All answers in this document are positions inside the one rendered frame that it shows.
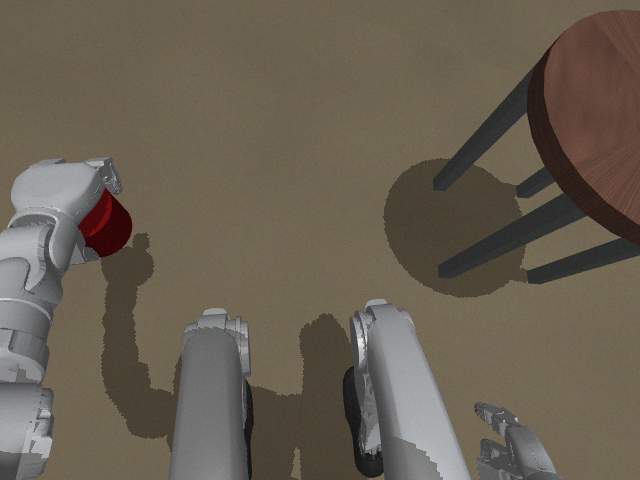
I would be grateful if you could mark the right robot hand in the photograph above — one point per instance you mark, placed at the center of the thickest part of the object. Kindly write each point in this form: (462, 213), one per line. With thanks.
(523, 454)

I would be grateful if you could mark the left robot arm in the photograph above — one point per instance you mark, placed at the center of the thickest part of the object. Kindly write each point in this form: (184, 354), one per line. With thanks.
(35, 253)

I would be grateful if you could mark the right robot foot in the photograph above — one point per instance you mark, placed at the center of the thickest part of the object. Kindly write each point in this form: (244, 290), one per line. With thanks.
(369, 465)

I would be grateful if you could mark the tin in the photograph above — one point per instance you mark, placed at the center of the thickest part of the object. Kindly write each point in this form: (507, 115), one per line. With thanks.
(107, 227)

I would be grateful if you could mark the left robot hand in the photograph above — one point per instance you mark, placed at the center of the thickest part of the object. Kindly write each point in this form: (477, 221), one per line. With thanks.
(70, 188)

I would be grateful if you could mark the stool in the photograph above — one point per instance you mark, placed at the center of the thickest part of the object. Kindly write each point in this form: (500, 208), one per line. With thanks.
(582, 100)

